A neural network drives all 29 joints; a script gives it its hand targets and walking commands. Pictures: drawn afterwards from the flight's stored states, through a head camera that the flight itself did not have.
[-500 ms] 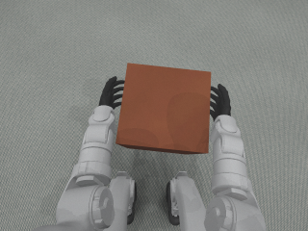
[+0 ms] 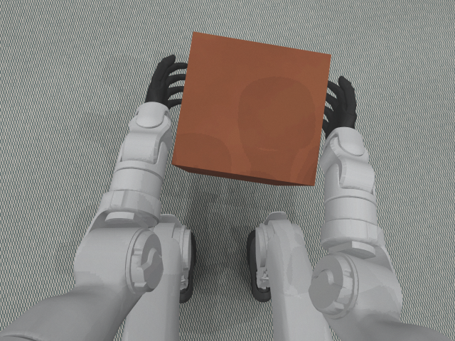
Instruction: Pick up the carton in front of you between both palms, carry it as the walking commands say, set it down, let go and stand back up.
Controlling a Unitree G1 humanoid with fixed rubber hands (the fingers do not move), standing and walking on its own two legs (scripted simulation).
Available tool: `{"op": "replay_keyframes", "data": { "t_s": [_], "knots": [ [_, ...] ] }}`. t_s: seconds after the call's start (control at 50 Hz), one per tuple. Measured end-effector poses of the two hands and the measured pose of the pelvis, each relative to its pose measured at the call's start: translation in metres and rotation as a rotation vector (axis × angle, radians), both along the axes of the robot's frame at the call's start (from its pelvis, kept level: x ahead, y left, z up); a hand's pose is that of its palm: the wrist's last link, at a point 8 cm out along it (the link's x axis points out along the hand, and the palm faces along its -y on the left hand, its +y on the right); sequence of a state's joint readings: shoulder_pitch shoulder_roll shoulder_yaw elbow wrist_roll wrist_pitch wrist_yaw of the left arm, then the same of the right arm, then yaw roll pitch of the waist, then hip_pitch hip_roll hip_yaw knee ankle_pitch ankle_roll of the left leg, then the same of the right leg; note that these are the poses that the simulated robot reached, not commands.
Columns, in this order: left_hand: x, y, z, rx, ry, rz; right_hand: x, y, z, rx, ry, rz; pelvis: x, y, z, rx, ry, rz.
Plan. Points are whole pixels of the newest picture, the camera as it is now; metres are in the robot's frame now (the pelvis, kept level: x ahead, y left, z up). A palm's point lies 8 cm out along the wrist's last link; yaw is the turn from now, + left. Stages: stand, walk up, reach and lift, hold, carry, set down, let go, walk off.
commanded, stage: set down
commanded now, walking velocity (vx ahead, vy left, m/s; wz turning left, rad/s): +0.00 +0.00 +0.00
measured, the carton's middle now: (244, 126) +0.47 -0.04 -0.17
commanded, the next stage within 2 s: none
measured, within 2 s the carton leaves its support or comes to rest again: rests again in 1.24 s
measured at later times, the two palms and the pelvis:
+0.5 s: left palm (180, 113) +0.53 +0.09 -0.26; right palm (312, 136) +0.47 -0.20 -0.24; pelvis -0.01 +0.00 -0.10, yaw -1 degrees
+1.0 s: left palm (184, 117) +0.53 +0.09 -0.30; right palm (311, 137) +0.48 -0.21 -0.28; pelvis -0.01 +0.00 -0.13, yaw -2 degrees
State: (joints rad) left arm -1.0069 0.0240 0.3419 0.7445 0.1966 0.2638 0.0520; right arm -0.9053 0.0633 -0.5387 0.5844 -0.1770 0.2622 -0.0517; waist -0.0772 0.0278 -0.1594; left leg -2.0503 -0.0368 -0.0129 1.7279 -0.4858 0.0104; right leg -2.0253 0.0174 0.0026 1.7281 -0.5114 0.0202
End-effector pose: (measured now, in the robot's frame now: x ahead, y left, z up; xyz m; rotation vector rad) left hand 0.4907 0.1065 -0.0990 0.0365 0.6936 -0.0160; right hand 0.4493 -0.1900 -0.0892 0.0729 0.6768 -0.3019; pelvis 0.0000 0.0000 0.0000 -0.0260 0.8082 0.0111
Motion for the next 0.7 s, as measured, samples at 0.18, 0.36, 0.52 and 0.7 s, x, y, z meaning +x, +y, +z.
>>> {"op": "replay_keyframes", "data": {
  "t_s": [0.18, 0.36, 0.52, 0.7],
  "knots": [
    [0.014, -0.007, -0.056, 0.014, 0.011, -0.034, 0.007, -0.005, -0.055, -0.009, 0.015, -0.017, -0.007, 0.001, -0.039, -0.008, 0.02, 0.002],
    [0.026, -0.012, -0.114, 0.031, 0.026, -0.068, 0.013, -0.01, -0.114, -0.013, 0.033, -0.029, -0.014, 0.001, -0.076, -0.012, 0.003, 0.002],
    [0.037, -0.017, -0.164, 0.049, 0.043, -0.1, 0.024, -0.016, -0.158, -0.02, 0.056, -0.019, -0.014, 0.001, -0.106, -0.014, -0.031, -0.001],
    [0.044, -0.023, -0.178, 0.043, 0.04, -0.107, 0.03, -0.023, -0.169, -0.007, 0.049, -0.028, -0.008, 0.0, -0.122, -0.011, -0.05, -0.016]
  ]
}}
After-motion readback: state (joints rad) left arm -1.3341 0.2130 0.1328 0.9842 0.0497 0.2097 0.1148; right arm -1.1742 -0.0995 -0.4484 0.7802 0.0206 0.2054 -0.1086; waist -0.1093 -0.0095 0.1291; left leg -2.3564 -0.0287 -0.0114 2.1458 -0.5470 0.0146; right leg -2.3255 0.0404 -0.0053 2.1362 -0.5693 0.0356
